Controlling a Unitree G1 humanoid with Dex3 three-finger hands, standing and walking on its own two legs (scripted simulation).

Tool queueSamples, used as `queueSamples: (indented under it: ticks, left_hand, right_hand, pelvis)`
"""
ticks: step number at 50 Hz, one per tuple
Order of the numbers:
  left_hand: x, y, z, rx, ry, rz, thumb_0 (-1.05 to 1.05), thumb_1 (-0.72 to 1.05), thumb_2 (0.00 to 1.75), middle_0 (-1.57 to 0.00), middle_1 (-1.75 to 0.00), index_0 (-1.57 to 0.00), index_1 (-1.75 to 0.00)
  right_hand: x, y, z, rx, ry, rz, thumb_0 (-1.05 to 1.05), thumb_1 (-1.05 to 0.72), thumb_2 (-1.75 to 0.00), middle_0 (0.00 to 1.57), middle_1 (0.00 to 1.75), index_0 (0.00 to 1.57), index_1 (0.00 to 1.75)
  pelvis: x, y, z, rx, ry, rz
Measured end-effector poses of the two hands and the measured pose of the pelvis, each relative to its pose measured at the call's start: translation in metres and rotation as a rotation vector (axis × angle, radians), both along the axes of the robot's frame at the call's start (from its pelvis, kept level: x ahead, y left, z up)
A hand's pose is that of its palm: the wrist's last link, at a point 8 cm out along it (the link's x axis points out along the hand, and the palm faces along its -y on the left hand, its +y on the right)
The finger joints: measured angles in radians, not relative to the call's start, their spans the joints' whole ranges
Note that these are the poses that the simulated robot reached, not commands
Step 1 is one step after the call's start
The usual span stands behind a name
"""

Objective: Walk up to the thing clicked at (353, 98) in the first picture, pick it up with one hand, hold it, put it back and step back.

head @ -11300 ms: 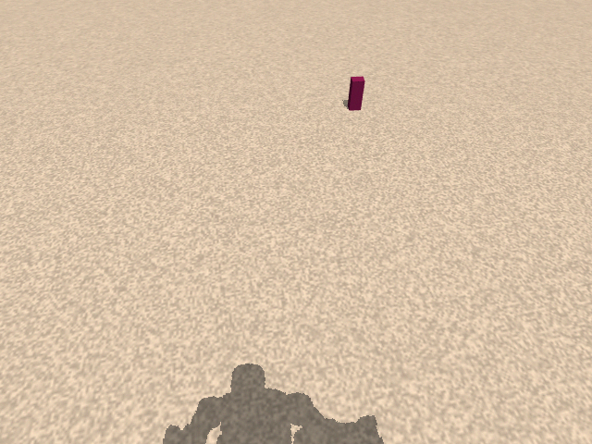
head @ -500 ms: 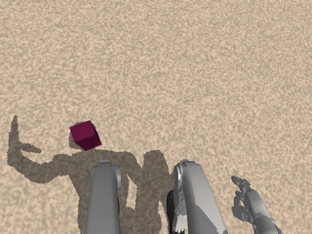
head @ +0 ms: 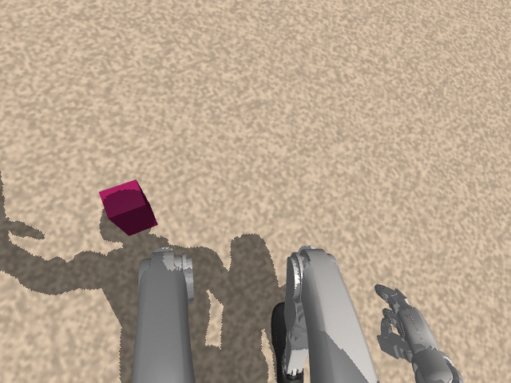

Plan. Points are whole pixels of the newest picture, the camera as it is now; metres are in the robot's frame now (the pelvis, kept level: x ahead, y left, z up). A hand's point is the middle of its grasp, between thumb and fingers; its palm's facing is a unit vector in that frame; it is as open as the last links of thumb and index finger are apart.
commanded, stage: go down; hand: left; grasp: from the side
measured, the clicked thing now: (132, 210) +0.43 +0.25 -0.34
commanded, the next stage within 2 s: approach in 0.48 s
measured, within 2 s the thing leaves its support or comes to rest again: neither
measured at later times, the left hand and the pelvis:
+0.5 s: hand out of the picture +0.35 +0.43 -0.02, palm faces +0.23 -0.97 -0.10, open 17.6 cm; pelvis +0.00 +0.00 -0.02, yaw -1 degrees
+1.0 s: hand (0, 215) +0.37 +0.41 -0.14, palm faces +0.25 -0.97 +0.02, open 17.6 cm; pelvis -0.01 +0.00 -0.09, yaw -4 degrees
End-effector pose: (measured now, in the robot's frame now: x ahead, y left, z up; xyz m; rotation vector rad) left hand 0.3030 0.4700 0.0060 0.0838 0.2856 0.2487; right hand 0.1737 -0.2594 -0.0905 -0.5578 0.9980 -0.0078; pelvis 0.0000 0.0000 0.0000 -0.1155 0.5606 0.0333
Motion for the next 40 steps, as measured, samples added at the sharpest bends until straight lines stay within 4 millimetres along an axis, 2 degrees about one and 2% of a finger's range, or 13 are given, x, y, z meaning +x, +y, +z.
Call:
queueSamples:
  ticks: [14, 33, 37, 40]
  left_hand:
    - [0.006, 0.007, -0.008, -0.002, -0.032, 0.0, -0.02, -0.56, 0.02, -0.06, -0.04, -0.05, -0.04]
    - [0.01, 0.015, -0.018, -0.004, -0.074, 0.001, -0.02, -0.58, 0.03, -0.07, -0.05, -0.05, -0.06]
    - [0.01, 0.017, -0.026, -0.013, -0.106, 0.013, -0.02, -0.59, 0.02, -0.08, -0.06, -0.06, -0.08]
    - [0.012, 0.016, -0.041, -0.021, -0.145, 0.019, -0.02, -0.6, 0.02, -0.09, -0.07, -0.06, -0.09]
  right_hand:
    - [-0.015, -0.003, -0.015, -0.01, 0.031, -0.006, 0.01, -0.92, -0.91, 0.2, 0.3, 0.2, 0.3]
    - [-0.014, -0.004, -0.027, -0.019, 0.034, 0.008, 0.01, -0.92, -0.91, 0.2, 0.3, 0.2, 0.3]
    - [-0.013, -0.005, -0.034, -0.022, 0.04, 0.026, 0.01, -0.92, -0.91, 0.2, 0.3, 0.2, 0.3]
    - [-0.012, -0.006, -0.042, -0.029, 0.047, 0.051, 0.01, -0.92, -0.91, 0.2, 0.3, 0.2, 0.3]
  pelvis:
    - [-0.003, 0.0, -0.016, -0.004, -0.003, -0.005]
    - [-0.004, 0.002, -0.032, -0.008, -0.006, -0.009]
    - [-0.005, 0.001, -0.039, -0.006, -0.006, -0.012]
    - [-0.005, 0.001, -0.048, -0.006, -0.012, -0.017]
